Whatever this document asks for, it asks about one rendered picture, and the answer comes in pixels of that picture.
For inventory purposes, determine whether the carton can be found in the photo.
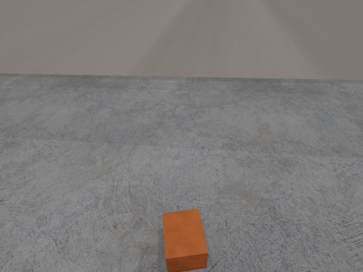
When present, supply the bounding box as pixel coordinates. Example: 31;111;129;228
162;209;208;272

